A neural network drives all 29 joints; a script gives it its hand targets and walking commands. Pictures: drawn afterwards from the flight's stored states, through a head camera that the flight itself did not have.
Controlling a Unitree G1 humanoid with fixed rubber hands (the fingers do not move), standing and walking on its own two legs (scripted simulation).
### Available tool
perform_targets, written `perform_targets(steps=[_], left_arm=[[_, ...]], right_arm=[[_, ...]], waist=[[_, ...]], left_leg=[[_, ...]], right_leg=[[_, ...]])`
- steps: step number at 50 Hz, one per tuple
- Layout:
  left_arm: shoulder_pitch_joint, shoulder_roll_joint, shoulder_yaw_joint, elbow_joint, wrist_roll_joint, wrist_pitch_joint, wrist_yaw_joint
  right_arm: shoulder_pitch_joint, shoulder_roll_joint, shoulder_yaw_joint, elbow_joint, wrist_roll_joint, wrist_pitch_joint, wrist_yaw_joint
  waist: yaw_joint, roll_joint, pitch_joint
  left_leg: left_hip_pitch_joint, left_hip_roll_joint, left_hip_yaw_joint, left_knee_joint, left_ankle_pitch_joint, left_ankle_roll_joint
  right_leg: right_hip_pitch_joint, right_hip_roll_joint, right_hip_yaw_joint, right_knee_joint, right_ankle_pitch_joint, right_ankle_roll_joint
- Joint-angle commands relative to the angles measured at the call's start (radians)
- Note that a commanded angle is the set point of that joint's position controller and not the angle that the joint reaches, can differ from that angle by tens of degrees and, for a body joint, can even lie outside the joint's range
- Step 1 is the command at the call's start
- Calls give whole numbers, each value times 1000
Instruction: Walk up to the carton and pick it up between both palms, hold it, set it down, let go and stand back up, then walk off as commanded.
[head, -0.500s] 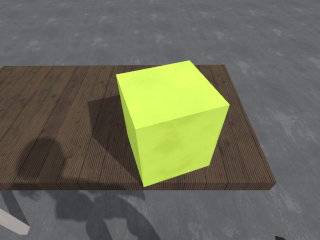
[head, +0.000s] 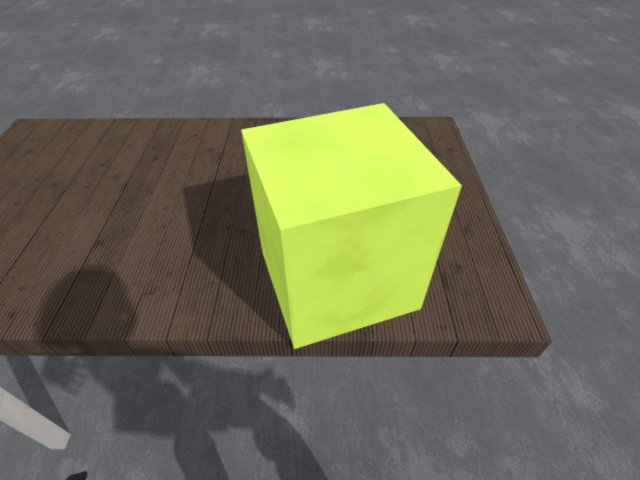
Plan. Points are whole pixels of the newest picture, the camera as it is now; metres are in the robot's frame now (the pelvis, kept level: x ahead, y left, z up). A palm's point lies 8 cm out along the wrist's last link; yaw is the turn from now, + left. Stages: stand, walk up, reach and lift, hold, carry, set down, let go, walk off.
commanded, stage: walk up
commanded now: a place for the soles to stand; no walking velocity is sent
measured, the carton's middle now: (338, 227) +0.47 -0.02 +0.07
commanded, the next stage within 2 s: reach and lift in 0.86 s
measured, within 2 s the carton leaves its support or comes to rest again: neither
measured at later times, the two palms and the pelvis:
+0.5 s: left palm out of the picture +0.10 +0.33 -0.07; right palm out of the picture +0.10 -0.31 -0.10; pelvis +0.00 +0.00 +0.00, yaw +0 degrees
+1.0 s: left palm out of the picture +0.13 +0.32 -0.08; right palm out of the picture +0.12 -0.31 -0.10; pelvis +0.01 +0.00 +0.00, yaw +0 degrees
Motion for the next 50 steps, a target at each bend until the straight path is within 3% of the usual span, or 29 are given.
perform_targets(steps=[1,3,4,5,8,9,10,11,13,15,17,18,19,20,21,25,28,30,32,34,38,39,40,42,43,44,45,47,50], left_arm=[[42,164,70,8,-4,-18,13],[48,168,74,4,-2,-24,8],[66,181,83,7,5,-32,6],[46,198,82,11,12,-39,8],[-27,235,85,-21,19,-42,5],[-37,258,82,-12,16,-36,9],[-39,244,74,-11,21,-32,10],[-79,205,69,-25,16,-29,9],[-29,183,69,-13,10,-25,5],[24,173,78,17,10,-25,2],[60,174,81,10,12,-34,1],[51,169,72,7,11,-41,1],[8,189,75,-1,13,-43,3],[-25,222,82,-8,13,-45,1],[-32,210,67,-17,12,-42,0],[-26,170,58,-2,10,-28,8],[23,175,73,6,9,-27,2],[33,171,74,6,12,-32,2],[13,211,72,0,14,-42,-1],[1,210,76,-11,11,-38,3],[-45,190,65,-19,6,-37,4],[-22,193,58,-17,6,-31,4],[-18,182,68,-15,8,-31,3],[-8,178,69,1,9,-29,5],[-14,186,68,-9,8,-30,4],[-365,68,119,-161,63,216,16],[-314,-9,125,-178,97,307,28],[-325,12,159,-308,90,345,21],[-329,71,174,-409,79,398,22]], right_arm=[[-112,-262,-87,-52,-11,-39,-15],[-137,-244,-82,-52,-11,-29,-20],[-113,-211,-77,-47,-7,-26,-17],[-96,-189,-78,-52,-2,-19,-17],[-22,-168,-83,-19,-6,-11,-16],[-1,-171,-83,-3,-4,-12,-14],[-2,-177,-87,-6,-11,-14,-13],[3,-176,-84,-1,-13,-20,-9],[-41,-221,-88,-1,-13,-26,-8],[-96,-226,-83,-30,-19,-26,-9],[-119,-203,-85,-47,-9,-27,-14],[-108,-203,-79,-45,-8,-27,-14],[-96,-193,-80,-45,1,-22,-18],[-70,-188,-74,-32,-5,-23,-17],[-45,-197,-78,-30,-4,-24,-18],[-91,-211,-79,-30,5,-23,-13],[-111,-219,-83,-48,1,-22,-13],[-98,-206,-77,-38,3,-23,-13],[-76,-179,-72,-26,10,-24,-17],[-73,-175,-72,-32,3,-23,-13],[-66,-196,-81,-27,6,-23,-14],[-62,-216,-86,-24,-2,-20,-15],[-74,-199,-82,-16,1,-22,-11],[-115,-193,-82,-17,-6,-19,-10],[-93,-195,-77,-23,1,-19,-9],[-327,-134,-215,148,-136,-221,10],[-190,-174,-218,146,-166,-245,29],[-186,-197,-228,97,-159,-263,25],[-217,-173,-236,69,-119,-256,31]], waist=[[49,109,-5],[58,123,2],[49,133,-18],[48,11,-31],[-25,-83,-22],[-38,-88,-34],[-38,-64,-29],[-52,-31,-9],[-2,44,17],[27,103,19],[56,64,-6],[44,57,-61],[30,-31,-34],[0,-49,-41],[-21,-30,-69],[8,35,-18],[36,66,14],[50,48,-22],[2,-30,-69],[-2,5,-97],[-14,-33,-49],[-7,-40,-50],[3,34,-60],[16,46,-16],[13,-23,-45],[-21,164,-37],[-47,156,28],[-43,113,-42],[-10,38,-85]], left_leg=[[-168,261,-302,-342,-63,178],[-200,207,-231,-307,-70,154],[-157,170,-186,-259,-83,113],[-136,121,-158,-197,-96,84],[-41,20,-68,-51,-186,35],[27,24,-78,-62,-183,35],[62,48,-97,-117,-200,48],[32,81,-154,-213,-205,62],[-67,156,-281,-340,-310,102],[-155,209,-288,-375,-241,131],[-158,181,-239,-324,-192,119],[-114,151,-192,-275,-157,102],[-114,106,-156,-208,-138,77],[-39,72,-113,-152,-68,52],[35,72,-108,-165,-78,47],[-86,149,-214,-301,-188,99],[-166,185,-235,-334,-253,134],[-124,148,-188,-259,-171,99],[-16,80,-109,-172,-94,57],[32,78,-104,-146,-35,53],[11,114,-141,-205,-41,74],[1,113,-161,-220,-111,76],[3,113,-157,-241,-134,78],[-39,111,-159,-259,-181,80],[-60,129,-186,-261,-152,88],[-504,114,19,-293,-410,36],[-680,146,29,-309,-460,75],[-593,149,64,-272,-292,72],[-253,101,67,-197,-101,26]], right_leg=[[131,29,-38,39,-167,-50],[154,17,-22,-29,-105,-62],[156,4,22,-124,-55,-66],[134,-41,120,-209,-70,-85],[-16,-191,361,-379,-229,-146],[-74,-202,357,-380,-247,-154],[-118,-176,316,-355,-279,-126],[-95,-103,217,-311,-288,-90],[-44,-2,96,-181,-229,-55],[94,44,-8,-50,-106,-49],[152,17,20,-101,-90,-52],[170,-8,44,-148,-37,-67],[123,-58,120,-209,20,-89],[48,-114,210,-251,42,-107],[9,-121,229,-269,26,-115],[42,-3,68,-116,-18,-73],[86,28,26,-80,-88,-66],[107,-20,77,-163,-42,-75],[53,-97,190,-244,88,-98],[40,-104,192,-216,125,-107],[15,-73,160,-200,88,-86],[-10,-55,134,-198,34,-80],[13,-51,134,-184,-11,-79],[25,-38,109,-208,-75,-76],[44,-41,130,-208,-72,-76],[406,117,-164,87,-63,-12],[538,127,-163,174,33,-1],[535,96,-145,136,75,1],[288,53,-134,-1,68,-16]])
